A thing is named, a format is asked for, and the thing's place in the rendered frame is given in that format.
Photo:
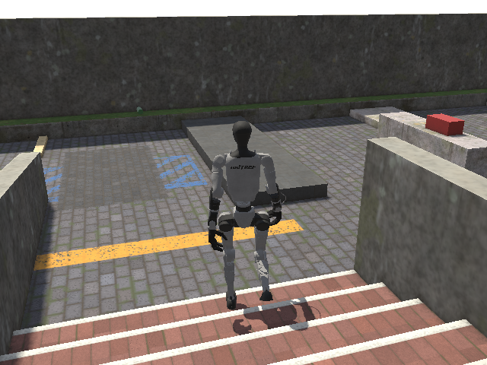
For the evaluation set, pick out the left robot hand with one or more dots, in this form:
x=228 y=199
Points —
x=211 y=239

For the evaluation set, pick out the robot head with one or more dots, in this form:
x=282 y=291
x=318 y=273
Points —
x=241 y=132

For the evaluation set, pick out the robot right forearm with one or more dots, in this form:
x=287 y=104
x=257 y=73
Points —
x=276 y=201

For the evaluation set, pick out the right robot hand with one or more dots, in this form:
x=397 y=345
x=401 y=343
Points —
x=278 y=216

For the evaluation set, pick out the left robot upper arm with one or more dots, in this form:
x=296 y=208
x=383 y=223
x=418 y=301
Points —
x=217 y=174

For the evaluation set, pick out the right robot shin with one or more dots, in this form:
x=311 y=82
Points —
x=262 y=268

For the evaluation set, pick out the robot left forearm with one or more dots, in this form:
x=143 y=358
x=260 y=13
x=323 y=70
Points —
x=213 y=211

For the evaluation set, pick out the right robot upper arm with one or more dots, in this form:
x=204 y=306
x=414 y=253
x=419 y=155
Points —
x=269 y=170

